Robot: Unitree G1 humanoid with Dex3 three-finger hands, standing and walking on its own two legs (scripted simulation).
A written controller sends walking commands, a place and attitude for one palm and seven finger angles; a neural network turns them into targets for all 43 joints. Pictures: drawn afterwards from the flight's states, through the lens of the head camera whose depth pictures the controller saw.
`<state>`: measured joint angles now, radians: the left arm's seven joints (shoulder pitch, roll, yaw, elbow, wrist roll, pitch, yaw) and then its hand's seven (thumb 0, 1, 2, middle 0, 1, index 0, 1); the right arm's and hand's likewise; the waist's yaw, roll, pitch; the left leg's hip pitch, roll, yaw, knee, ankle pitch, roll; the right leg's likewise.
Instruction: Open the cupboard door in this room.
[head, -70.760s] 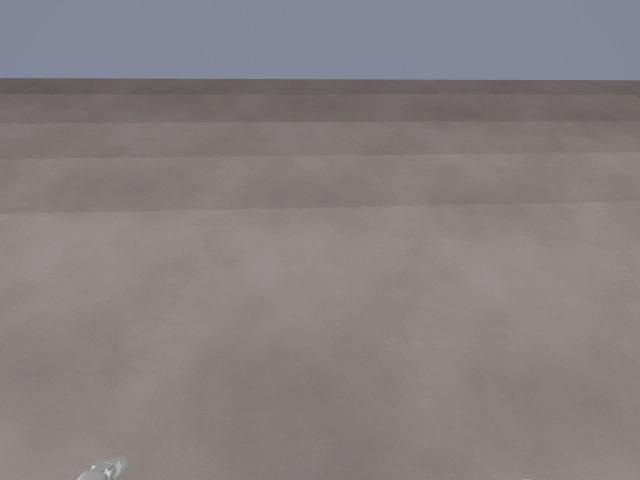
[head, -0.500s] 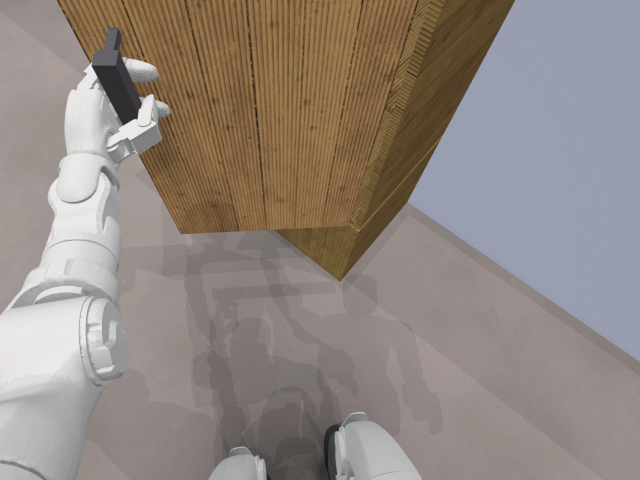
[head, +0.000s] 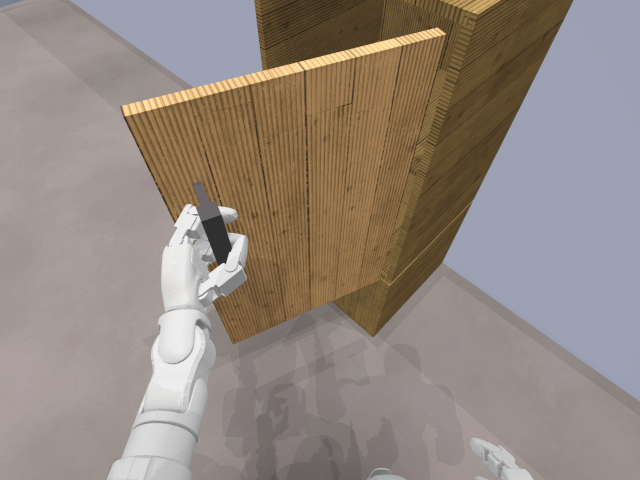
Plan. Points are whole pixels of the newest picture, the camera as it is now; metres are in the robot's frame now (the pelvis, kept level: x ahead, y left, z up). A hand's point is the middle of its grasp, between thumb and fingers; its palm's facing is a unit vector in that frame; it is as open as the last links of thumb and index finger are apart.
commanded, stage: pull the door open along its arc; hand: left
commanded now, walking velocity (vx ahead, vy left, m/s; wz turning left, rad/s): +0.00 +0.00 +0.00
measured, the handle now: (214, 231) +0.41 +0.14 +0.07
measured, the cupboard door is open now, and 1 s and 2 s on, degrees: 70 89 93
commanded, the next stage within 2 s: open thumb and fingers to let go in 0.50 s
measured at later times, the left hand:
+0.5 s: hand (294, 314) +0.30 +0.04 +0.06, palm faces +0.36 -0.93 -0.03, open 6.1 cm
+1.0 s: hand (299, 323) +0.28 +0.03 +0.07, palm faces +0.39 -0.92 -0.03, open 10.2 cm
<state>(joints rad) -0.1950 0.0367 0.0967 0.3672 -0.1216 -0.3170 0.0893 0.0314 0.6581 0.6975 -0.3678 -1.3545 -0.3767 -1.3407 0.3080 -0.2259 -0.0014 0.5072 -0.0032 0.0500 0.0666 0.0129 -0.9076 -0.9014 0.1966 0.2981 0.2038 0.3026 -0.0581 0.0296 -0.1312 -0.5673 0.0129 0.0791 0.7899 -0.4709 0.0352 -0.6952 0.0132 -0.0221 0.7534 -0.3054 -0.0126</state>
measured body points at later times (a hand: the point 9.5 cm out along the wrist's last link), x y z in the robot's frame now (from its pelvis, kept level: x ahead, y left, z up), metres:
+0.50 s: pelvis +0.00 -0.04 +0.00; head +0.03 -0.06 +0.45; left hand +0.27 +0.08 +0.07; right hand +0.17 -0.25 -0.10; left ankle -0.06 +0.09 -0.71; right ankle +0.03 -0.11 -0.71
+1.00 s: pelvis -0.03 -0.05 +0.00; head +0.00 -0.07 +0.44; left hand +0.26 +0.08 +0.07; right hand +0.17 -0.25 -0.11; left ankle -0.06 +0.09 -0.71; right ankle +0.03 -0.11 -0.71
